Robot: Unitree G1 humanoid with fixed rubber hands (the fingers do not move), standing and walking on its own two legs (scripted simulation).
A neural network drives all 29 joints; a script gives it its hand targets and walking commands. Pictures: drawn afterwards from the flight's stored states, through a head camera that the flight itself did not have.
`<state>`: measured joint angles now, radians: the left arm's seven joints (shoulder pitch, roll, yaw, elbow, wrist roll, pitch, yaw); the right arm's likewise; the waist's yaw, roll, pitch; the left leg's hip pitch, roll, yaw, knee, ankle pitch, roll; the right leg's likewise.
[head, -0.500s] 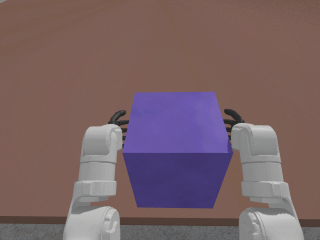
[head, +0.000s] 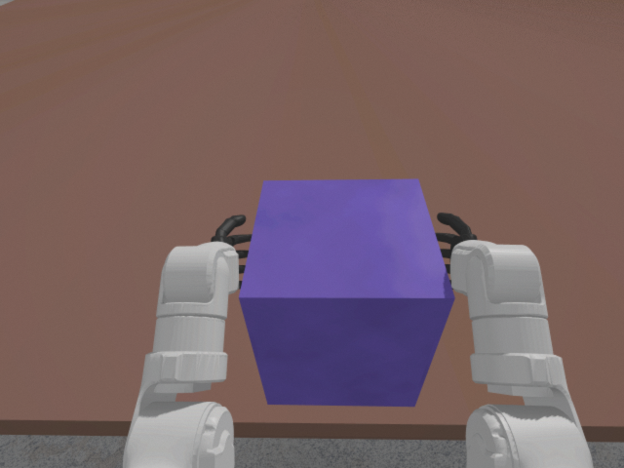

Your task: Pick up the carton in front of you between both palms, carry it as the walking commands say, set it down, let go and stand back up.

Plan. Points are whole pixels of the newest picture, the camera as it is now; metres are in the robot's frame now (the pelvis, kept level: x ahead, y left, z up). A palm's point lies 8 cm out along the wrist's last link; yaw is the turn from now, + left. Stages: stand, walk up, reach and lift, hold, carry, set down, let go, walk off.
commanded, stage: carry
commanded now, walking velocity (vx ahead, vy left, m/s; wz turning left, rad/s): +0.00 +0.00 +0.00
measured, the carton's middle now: (340, 295) +0.35 +0.00 +0.05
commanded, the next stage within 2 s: none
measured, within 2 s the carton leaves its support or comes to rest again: neither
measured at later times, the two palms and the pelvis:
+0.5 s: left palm (220, 264) +0.34 +0.15 +0.13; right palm (461, 263) +0.34 -0.15 +0.13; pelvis +0.00 +0.00 +0.00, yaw +0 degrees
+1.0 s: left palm (230, 220) +0.38 +0.14 +0.17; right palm (472, 224) +0.37 -0.16 +0.17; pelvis +0.03 -0.01 +0.00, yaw +0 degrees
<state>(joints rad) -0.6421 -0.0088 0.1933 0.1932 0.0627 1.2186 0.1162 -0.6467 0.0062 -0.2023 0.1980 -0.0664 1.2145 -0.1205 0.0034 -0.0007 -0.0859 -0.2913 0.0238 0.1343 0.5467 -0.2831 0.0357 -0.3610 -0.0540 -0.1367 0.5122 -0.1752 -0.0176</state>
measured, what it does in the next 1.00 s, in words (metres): stands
